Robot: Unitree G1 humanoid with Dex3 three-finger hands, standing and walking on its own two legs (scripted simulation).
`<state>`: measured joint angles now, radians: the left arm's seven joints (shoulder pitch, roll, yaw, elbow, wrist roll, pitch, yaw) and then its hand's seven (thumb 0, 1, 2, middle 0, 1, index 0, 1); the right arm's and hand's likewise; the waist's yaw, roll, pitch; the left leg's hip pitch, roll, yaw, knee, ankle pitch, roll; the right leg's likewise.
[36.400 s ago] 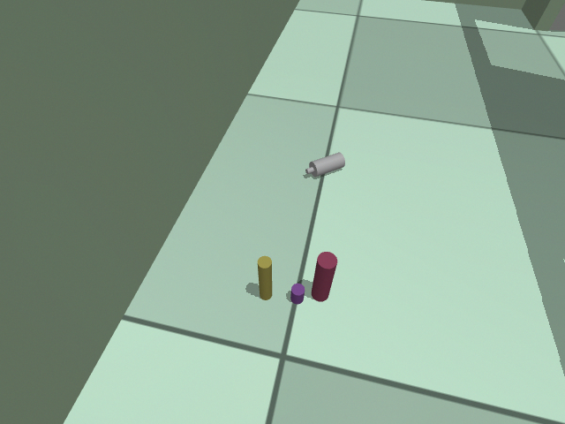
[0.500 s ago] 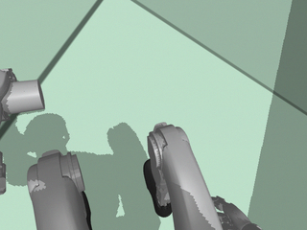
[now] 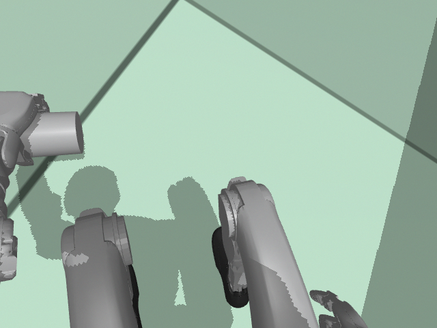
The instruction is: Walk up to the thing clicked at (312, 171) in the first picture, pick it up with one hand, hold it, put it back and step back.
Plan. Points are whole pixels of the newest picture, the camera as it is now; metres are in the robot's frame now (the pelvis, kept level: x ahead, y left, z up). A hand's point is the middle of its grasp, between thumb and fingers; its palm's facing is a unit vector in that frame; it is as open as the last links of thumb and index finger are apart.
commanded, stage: lift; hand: left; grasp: from above
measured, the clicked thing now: (17, 136) +0.49 +0.29 -0.17
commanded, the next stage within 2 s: hold in 1.58 s
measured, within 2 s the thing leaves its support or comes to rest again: neither
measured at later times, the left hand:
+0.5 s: hand out of the picture +0.42 +0.29 -0.01, palm faces -0.46 -0.06 -0.88, open 10.9 cm
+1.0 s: hand out of the picture +0.35 +0.26 +0.20, palm faces -0.46 -0.09 -0.88, open 10.8 cm
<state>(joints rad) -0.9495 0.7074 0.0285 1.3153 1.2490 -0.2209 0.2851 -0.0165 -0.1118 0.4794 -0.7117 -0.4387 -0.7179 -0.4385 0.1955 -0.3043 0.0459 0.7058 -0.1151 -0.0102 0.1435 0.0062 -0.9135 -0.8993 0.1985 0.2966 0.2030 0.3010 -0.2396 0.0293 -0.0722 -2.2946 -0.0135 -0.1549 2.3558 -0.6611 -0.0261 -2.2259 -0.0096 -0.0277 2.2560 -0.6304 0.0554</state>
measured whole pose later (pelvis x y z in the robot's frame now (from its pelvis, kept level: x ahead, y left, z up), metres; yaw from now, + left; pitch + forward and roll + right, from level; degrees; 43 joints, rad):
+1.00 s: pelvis +0.02 +0.00 +0.27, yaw +5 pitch +21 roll -2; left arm -0.35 0.49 -0.14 0.69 0.98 -0.08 0.04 -0.02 -0.12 0.48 -0.75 -0.37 -0.76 -0.38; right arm 0.19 -0.24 -0.02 0.68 0.04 0.03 -0.04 0.01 -0.90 -0.90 0.20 0.30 0.21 0.30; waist -0.07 0.05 -0.16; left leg -1.26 0.04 -0.04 1.44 -0.54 -0.01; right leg -1.24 -0.02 0.00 1.39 -0.51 0.04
